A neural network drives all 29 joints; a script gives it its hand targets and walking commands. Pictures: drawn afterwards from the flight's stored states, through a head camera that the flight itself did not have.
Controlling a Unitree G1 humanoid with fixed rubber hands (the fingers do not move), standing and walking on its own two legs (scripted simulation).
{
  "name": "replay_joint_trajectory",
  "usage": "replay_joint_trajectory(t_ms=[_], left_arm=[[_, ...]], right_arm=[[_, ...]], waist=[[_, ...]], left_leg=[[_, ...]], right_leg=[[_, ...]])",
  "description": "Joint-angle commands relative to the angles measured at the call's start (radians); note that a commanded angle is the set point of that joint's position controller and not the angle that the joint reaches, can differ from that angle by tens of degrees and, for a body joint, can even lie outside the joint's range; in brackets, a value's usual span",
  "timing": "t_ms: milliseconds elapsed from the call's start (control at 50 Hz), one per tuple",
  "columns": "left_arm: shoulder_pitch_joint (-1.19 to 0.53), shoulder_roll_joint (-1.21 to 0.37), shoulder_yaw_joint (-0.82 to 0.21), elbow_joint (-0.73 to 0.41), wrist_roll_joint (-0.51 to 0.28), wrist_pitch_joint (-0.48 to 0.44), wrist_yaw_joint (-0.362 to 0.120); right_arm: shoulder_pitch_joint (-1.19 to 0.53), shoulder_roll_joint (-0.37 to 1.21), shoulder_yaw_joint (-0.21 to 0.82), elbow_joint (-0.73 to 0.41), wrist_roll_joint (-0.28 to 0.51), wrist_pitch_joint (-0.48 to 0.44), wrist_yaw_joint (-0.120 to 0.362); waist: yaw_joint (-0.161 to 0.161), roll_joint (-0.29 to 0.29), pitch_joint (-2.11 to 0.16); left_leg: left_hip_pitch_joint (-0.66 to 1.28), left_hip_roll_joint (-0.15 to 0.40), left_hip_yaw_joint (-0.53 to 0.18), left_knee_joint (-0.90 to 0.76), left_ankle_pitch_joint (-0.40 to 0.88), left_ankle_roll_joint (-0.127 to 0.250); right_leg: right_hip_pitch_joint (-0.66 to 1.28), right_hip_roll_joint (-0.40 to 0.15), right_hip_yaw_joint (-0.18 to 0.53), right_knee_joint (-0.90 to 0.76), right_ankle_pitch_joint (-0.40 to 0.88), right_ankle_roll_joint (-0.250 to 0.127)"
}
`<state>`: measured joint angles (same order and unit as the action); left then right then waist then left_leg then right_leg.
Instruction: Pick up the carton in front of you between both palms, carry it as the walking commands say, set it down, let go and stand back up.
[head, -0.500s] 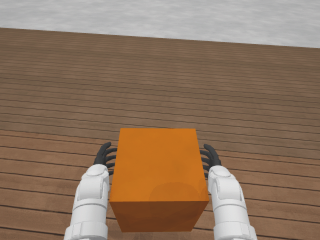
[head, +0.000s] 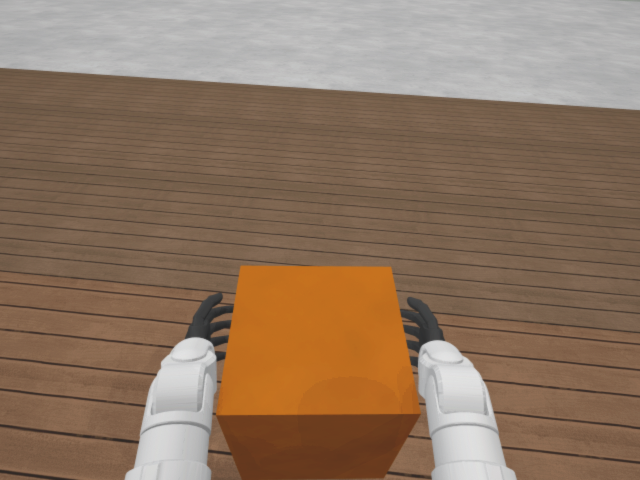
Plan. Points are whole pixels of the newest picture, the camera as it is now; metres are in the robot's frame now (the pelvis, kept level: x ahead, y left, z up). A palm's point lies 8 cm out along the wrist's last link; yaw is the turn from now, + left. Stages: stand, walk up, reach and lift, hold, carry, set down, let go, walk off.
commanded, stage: reach and lift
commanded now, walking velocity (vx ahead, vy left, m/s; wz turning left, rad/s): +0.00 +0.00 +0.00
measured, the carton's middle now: (314, 375) +0.29 +0.00 -0.04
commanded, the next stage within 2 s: hold in 0.02 s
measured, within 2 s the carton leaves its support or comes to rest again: neither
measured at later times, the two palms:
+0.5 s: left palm (195, 348) +0.28 +0.15 +0.05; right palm (434, 351) +0.27 -0.15 +0.05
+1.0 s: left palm (196, 346) +0.28 +0.15 +0.05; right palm (433, 348) +0.28 -0.15 +0.05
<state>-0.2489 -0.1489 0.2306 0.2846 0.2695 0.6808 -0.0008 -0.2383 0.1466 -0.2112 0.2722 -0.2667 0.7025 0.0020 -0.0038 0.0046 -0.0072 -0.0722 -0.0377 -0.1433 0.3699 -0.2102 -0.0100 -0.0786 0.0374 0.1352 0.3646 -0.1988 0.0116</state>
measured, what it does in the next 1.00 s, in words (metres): stands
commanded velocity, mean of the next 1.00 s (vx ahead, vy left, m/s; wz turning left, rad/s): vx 0.00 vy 0.00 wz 0.00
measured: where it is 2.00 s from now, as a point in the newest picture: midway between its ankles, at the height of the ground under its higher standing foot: outside the picture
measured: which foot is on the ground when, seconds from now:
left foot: down 0.00-1.00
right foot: down 0.00-1.00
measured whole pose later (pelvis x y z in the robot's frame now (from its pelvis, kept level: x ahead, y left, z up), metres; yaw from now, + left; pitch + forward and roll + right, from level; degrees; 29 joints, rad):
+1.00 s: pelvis -0.01 +0.00 +0.00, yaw +0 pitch -7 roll +0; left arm -0.27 -0.15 0.24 0.23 0.28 0.75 -0.01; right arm -0.26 0.15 -0.21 0.22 -0.27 0.77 0.01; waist 0.00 0.00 0.01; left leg -0.03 -0.03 -0.14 0.36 -0.20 -0.01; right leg -0.04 0.04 0.13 0.35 -0.19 0.01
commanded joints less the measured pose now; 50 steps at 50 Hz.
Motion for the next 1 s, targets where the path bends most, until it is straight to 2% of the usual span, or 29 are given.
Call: replay_joint_trajectory(t_ms=[0,100,220,480,980], left_arm=[[-0.449,-0.948,-0.549,-0.032,-0.250,-0.014,-0.245],[-0.449,-0.946,-0.603,-0.114,-0.285,0.024,-0.235],[-0.451,-0.903,-0.530,-0.051,-0.242,0.062,-0.234],[-0.552,-0.932,-0.529,-0.027,-0.245,0.047,-0.245],[-0.481,-0.913,-0.540,-0.076,-0.251,0.053,-0.241]], right_arm=[[-0.488,0.935,0.545,-0.064,0.254,-0.035,0.237],[-0.491,0.928,0.604,-0.148,0.291,0.001,0.231],[-0.492,0.882,0.528,-0.080,0.248,0.036,0.230],[-0.595,0.918,0.530,-0.058,0.251,0.022,0.240],[-0.515,0.912,0.540,-0.103,0.260,0.031,0.229]], waist=[[0.000,-0.001,-0.235],[0.002,0.000,-0.267],[-0.001,0.001,-0.135],[0.003,0.000,-0.186],[0.002,-0.002,-0.204]], left_leg=[[0.039,-0.065,0.067,-0.041,0.239,-0.011],[0.076,-0.063,0.061,-0.051,0.289,-0.014],[0.028,-0.056,0.074,-0.077,0.128,-0.010],[0.024,-0.053,0.077,-0.059,0.079,-0.006],[0.054,-0.059,0.073,-0.061,0.200,-0.008]], right_leg=[[0.080,0.065,-0.064,-0.033,0.232,0.012],[0.112,0.067,-0.060,-0.043,0.277,0.015],[0.065,0.060,-0.069,-0.067,0.115,0.005],[0.062,0.057,-0.073,-0.050,0.072,0.004],[0.102,0.059,-0.066,-0.053,0.201,0.011]])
